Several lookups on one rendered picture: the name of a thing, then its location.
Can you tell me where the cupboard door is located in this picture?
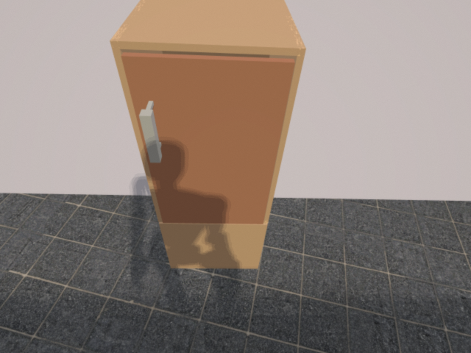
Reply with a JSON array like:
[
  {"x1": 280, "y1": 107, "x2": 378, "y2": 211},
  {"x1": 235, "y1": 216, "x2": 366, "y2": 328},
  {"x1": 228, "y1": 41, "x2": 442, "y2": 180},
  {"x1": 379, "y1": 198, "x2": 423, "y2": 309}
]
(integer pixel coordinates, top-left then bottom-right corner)
[{"x1": 121, "y1": 52, "x2": 295, "y2": 224}]

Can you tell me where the handle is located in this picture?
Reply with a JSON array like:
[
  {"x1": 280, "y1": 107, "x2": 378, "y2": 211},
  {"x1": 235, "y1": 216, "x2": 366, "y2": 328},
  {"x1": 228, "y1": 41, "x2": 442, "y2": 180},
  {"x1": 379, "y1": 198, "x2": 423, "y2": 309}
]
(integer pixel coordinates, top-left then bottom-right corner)
[{"x1": 139, "y1": 101, "x2": 162, "y2": 163}]

